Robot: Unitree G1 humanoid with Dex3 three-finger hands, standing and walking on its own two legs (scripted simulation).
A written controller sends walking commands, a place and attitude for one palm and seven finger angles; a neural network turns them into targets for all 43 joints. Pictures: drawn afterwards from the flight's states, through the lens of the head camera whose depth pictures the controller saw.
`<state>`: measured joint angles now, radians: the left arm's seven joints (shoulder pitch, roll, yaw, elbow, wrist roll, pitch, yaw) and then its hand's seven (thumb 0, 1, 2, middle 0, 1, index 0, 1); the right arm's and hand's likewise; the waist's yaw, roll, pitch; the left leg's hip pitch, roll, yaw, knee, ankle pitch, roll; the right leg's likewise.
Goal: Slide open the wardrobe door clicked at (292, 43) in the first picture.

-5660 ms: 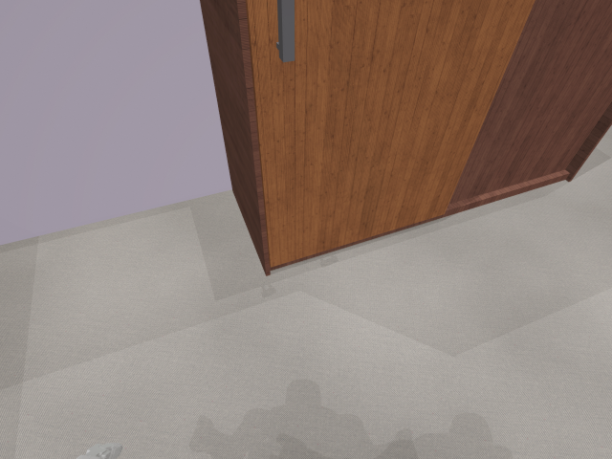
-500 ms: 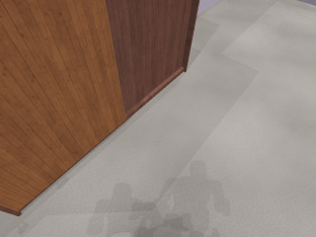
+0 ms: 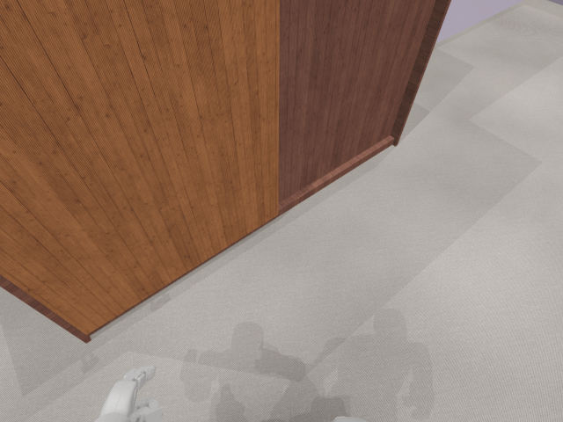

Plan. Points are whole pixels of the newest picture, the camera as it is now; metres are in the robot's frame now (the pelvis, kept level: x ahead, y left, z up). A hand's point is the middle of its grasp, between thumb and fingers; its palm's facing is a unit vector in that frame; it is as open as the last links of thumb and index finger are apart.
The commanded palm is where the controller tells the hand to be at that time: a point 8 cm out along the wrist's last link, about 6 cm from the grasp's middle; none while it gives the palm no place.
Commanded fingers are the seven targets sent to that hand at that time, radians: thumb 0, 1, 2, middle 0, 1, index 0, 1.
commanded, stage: turn to face it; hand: left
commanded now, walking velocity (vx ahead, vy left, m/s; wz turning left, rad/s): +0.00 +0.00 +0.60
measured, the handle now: out of the picture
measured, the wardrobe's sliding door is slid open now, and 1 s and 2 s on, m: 0.00 0.00 0.00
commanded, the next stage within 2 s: take the last steps up to it in 0.98 s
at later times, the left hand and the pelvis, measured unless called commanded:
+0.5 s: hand out of the picture -0.06 +0.23 -0.18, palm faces +0.35 -0.90 -0.26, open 7.4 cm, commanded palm none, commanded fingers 0.00 0.90 0.90 -0.20 -0.30 -0.20 -0.30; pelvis -0.03 +0.01 -0.02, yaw +20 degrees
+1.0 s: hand out of the picture -0.05 +0.22 -0.15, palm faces +0.50 -0.82 -0.27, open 7.4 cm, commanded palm none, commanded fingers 0.00 0.90 0.90 -0.20 -0.30 -0.20 -0.30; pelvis -0.05 -0.01 -0.01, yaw +30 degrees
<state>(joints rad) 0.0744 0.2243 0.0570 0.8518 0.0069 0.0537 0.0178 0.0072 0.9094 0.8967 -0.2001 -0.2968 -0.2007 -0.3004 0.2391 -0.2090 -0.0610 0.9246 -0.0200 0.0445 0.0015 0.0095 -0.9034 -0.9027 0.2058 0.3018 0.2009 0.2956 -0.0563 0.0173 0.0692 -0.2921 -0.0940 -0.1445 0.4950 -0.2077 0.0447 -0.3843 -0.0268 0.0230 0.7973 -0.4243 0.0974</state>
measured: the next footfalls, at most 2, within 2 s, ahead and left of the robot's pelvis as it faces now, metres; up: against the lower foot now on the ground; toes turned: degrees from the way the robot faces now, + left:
right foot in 0.08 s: +0.04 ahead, -0.14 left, +0.00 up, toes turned +3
left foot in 0.48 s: -0.03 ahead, +0.13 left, +0.00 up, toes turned +23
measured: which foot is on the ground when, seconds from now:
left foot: down 0.00-0.08, up 0.10-0.46, down 0.48-1.00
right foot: up 0.00-0.06, down 0.08-0.48, up 0.50-0.98, down 1.00-1.00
